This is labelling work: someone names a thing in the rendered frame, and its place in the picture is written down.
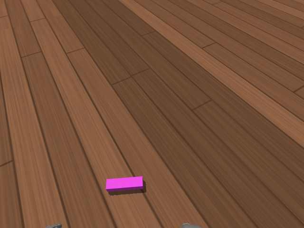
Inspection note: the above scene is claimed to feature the carton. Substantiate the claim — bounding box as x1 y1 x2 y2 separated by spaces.
106 176 143 192

